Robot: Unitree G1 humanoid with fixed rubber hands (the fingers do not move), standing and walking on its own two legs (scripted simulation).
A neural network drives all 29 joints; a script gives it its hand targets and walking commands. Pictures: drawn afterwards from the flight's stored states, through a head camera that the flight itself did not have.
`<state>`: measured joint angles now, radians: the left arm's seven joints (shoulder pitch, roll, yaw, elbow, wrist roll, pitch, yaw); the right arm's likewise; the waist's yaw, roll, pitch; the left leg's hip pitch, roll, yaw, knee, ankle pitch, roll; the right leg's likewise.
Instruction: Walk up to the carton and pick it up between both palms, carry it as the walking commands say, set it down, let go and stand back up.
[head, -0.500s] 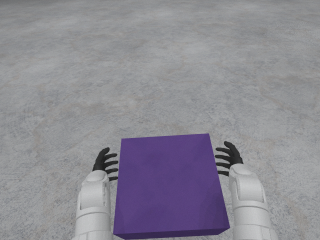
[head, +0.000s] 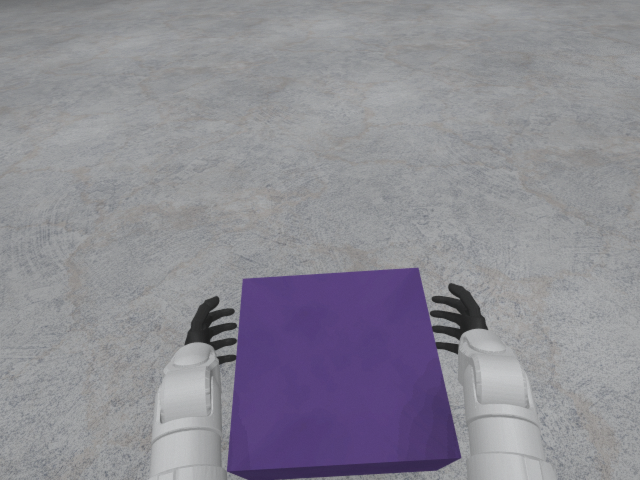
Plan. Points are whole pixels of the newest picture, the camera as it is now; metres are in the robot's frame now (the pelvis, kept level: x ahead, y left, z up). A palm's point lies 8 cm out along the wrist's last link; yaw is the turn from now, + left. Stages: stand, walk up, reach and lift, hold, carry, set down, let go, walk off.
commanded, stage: hold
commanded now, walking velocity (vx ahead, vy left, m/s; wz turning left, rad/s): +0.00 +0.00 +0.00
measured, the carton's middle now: (336, 371) +0.30 +0.00 -0.05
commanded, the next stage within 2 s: carry in 0.36 s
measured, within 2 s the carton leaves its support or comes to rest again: neither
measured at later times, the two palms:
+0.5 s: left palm (207, 340) +0.29 +0.17 +0.05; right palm (473, 330) +0.29 -0.18 +0.05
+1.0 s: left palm (287, 226) +0.48 +0.07 +0.08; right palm (507, 241) +0.43 -0.27 +0.08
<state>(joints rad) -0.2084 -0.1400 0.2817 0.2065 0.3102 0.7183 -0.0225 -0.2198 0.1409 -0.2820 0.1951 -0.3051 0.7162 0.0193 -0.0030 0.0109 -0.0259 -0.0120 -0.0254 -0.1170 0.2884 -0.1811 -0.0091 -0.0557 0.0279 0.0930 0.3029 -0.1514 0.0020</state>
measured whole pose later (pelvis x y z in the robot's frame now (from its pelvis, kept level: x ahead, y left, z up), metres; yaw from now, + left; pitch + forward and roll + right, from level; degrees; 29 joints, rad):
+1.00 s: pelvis +0.20 -0.06 -0.02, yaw -5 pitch +6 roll -1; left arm -0.11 -0.13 0.10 -0.43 0.11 1.19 0.20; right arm -0.07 0.13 -0.13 -0.53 -0.09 1.21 -0.20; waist -0.04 0.04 -0.13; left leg -0.22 0.09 0.08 0.81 -0.47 -0.03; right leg -0.40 0.02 -0.20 0.57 -0.25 -0.11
